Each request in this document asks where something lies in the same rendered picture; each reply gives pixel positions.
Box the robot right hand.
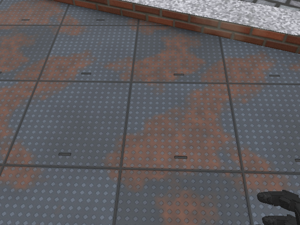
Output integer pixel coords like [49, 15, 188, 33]
[256, 189, 300, 225]

